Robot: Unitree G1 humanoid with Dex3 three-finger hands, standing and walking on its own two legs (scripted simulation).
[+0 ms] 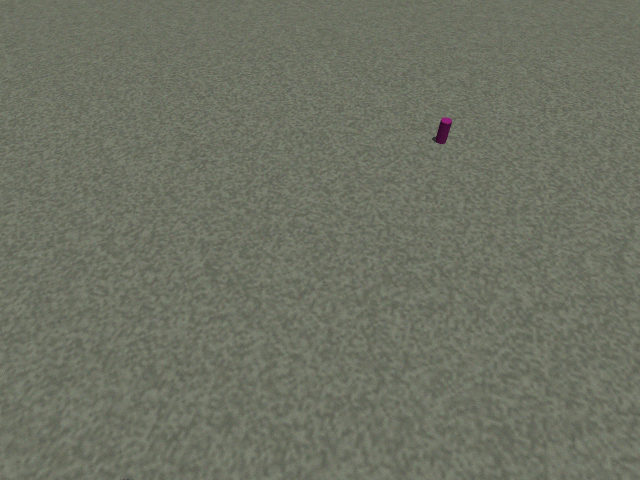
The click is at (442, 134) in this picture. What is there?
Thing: slim round
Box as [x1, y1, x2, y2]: [436, 117, 451, 143]
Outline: 449,118 444,117 441,119 436,136 436,141 439,143 445,142 451,123 451,120
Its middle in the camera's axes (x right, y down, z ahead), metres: +0.63 -0.56 +1.98
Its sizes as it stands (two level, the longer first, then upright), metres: 0.054 0.054 0.122
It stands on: the floor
